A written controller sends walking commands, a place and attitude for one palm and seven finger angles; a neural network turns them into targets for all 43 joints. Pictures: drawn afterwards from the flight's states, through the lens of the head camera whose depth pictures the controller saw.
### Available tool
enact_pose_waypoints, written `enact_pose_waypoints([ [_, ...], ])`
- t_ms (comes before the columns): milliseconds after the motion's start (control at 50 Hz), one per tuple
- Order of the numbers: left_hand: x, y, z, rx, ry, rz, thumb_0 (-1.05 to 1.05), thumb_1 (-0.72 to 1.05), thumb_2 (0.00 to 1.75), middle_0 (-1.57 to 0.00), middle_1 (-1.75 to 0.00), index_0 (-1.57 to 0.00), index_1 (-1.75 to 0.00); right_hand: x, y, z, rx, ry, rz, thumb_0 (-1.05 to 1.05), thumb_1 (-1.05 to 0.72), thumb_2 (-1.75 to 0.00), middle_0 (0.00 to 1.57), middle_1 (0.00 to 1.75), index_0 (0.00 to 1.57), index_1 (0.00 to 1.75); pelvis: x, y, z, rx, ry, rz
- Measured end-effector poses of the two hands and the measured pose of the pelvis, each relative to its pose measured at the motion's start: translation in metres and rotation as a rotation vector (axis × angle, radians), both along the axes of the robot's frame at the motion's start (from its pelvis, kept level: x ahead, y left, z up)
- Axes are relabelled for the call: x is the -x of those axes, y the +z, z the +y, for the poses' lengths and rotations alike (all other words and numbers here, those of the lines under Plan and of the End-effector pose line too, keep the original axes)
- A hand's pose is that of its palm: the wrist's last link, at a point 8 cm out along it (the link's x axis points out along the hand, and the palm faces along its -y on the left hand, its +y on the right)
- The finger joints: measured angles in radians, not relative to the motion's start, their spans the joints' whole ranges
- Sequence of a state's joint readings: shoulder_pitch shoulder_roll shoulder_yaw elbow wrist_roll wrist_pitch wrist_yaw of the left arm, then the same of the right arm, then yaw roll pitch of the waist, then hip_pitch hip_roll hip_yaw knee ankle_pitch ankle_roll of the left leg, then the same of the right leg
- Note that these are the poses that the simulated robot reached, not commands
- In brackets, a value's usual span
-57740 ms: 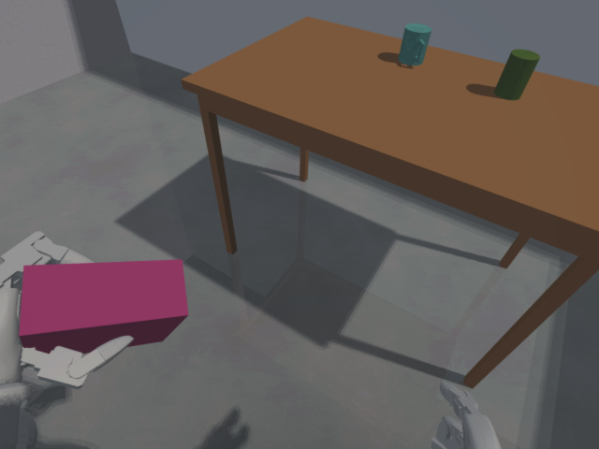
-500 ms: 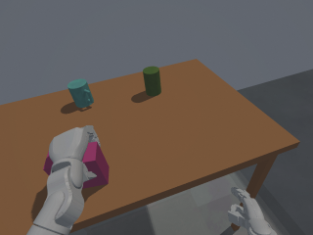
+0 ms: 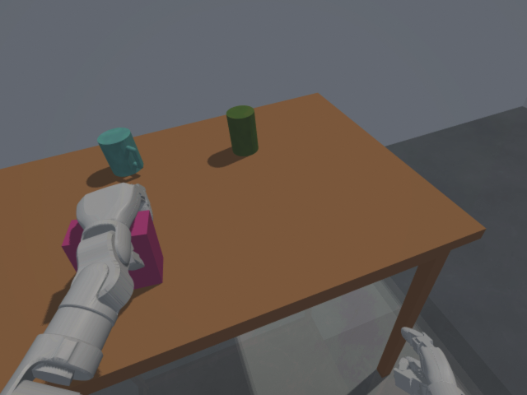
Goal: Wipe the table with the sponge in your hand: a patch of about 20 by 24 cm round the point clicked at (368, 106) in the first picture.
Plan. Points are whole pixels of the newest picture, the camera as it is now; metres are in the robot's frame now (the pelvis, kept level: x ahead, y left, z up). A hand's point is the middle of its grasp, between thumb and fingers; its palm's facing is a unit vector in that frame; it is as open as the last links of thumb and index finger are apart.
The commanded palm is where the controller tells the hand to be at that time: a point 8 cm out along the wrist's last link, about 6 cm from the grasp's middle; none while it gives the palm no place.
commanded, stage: wipe forward along the middle lane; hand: left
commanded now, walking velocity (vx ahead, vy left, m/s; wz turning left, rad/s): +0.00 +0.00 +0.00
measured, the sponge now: (123, 262) +0.31 +0.29 +0.05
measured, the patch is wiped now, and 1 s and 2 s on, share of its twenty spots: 0.90 0.90 0.90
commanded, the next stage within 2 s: slide back across to the first lane in 0.60 s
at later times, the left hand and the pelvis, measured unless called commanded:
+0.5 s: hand (121, 212) +0.36 +0.29 +0.11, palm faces -0.03 -0.05 -1.00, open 10.0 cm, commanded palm +0.34 +0.31 +0.14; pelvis -0.01 +0.00 +0.00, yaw -1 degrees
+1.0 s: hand (105, 202) +0.38 +0.33 +0.12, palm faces +0.02 -0.04 -1.00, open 10.0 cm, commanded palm +0.34 +0.35 +0.16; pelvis +0.01 +0.02 +0.00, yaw -1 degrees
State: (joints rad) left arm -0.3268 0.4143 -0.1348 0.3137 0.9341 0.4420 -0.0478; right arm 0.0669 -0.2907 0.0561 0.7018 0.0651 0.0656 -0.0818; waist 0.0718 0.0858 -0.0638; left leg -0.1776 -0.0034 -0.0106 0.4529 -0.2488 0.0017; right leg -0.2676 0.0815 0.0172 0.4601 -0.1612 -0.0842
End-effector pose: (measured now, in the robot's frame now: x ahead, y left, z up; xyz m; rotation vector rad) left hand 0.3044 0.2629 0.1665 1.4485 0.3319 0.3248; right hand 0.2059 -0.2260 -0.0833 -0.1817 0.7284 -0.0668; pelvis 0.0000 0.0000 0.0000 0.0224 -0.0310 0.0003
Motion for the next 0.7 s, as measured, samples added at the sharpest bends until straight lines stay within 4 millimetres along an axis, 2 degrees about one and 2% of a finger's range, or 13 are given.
enact_pose_waypoints([
  [140, -0.007, -0.002, 0.005, -0.004, -0.021, 0.015, 0.02, -0.61, 1.04, -0.82, -1.29, -0.84, -1.37, 0.02, -0.011, -0.012, 0.021, -0.032, 0.054, 0.01, -0.9, -0.9, 0.2, 0.3, 0.2, 0.3, 0.002, -0.001, 0.0, 0.0, -0.001, 0.014],
  [300, -0.022, 0.002, 0.011, -0.043, -0.023, 0.019, 0.02, -0.61, 1.04, -0.82, -1.29, -0.84, -1.38, 0.036, -0.02, -0.015, 0.022, -0.063, 0.102, 0.01, -0.9, -0.9, 0.2, 0.3, 0.2, 0.3, 0.006, -0.001, 0.001, -0.002, -0.005, 0.04],
  [700, -0.06, 0.004, 0.038, -0.065, -0.016, 0.061, 0.01, -0.61, 1.05, -0.83, -1.3, -0.84, -1.39, 0.059, -0.028, -0.019, 0.044, -0.115, 0.179, 0.01, -0.9, -0.9, 0.2, 0.3, 0.2, 0.3, 0.002, -0.002, 0.009, 0.004, -0.005, 0.097],
])
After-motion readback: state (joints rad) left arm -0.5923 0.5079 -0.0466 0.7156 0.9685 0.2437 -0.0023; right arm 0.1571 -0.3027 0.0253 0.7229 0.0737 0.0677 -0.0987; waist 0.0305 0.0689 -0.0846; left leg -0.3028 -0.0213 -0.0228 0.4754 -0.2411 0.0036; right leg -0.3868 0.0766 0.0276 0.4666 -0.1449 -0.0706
